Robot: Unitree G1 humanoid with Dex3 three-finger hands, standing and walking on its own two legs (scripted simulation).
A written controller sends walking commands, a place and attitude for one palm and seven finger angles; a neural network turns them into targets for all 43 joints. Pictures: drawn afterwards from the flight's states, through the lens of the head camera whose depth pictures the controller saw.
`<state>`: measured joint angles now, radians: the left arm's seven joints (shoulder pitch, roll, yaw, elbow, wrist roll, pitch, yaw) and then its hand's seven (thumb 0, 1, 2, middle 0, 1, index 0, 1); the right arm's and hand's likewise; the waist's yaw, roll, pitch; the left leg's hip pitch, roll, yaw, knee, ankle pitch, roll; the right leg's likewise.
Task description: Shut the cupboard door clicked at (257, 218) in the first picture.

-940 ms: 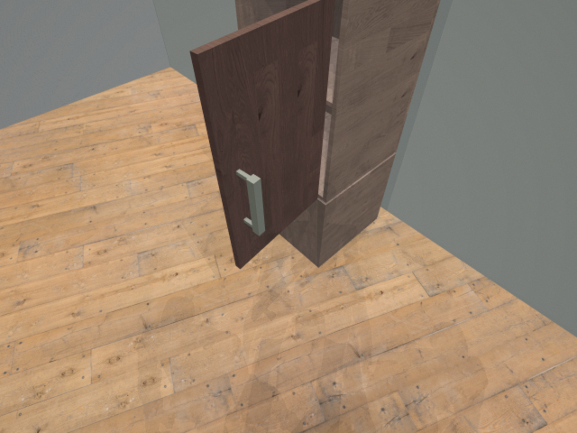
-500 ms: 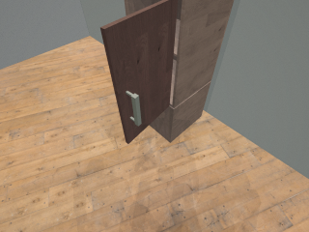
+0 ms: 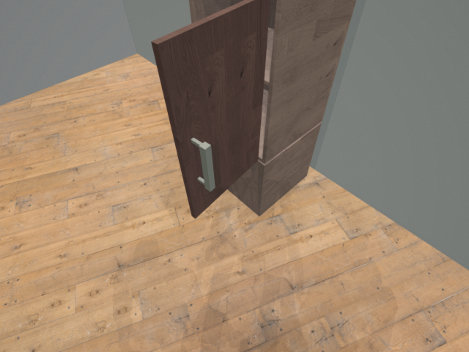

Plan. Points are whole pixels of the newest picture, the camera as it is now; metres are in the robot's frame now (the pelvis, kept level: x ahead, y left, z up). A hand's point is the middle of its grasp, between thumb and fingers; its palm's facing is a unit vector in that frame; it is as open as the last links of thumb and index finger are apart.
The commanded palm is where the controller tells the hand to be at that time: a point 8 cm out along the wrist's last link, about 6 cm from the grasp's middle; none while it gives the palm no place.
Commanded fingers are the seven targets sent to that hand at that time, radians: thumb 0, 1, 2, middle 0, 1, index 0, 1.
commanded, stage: walk around to get in front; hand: left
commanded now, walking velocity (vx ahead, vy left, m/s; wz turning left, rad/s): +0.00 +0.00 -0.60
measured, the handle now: (202, 165) +0.59 +0.13 -0.10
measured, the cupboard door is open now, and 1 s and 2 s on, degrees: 97 97 97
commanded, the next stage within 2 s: none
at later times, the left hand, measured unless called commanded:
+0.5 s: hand out of the picture +0.08 +0.21 -0.18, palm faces -0.10 -0.97 -0.22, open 7.4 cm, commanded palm none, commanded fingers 0.00 0.90 0.90 -0.20 -0.30 -0.20 -0.30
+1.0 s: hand out of the picture +0.13 +0.08 -0.16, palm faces -0.40 -0.88 -0.25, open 7.4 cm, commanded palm none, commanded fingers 0.00 0.90 0.90 -0.20 -0.30 -0.20 -0.30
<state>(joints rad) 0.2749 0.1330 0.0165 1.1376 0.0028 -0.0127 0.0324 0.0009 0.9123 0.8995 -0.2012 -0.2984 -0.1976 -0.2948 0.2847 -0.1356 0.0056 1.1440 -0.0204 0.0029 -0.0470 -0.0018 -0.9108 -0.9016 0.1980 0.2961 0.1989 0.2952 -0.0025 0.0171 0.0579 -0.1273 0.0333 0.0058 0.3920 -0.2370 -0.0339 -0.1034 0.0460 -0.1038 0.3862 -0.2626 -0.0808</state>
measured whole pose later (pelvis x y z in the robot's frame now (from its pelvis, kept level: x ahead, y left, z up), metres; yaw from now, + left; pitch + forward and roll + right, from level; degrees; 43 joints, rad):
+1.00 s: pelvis -0.01 -0.06 +0.00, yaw -28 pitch +2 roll +2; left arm 0.20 0.18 0.07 0.93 0.02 0.03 0.00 0.00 0.91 0.90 -0.20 -0.30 -0.20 -0.30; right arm 0.07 -0.23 -0.07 0.89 -0.01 0.05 -0.03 0.00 -0.91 -0.90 0.20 0.30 0.20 0.30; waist 0.02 0.01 0.11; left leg -0.48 0.05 -0.01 1.03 -0.38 -0.07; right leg -0.28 0.08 0.07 0.49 -0.23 -0.09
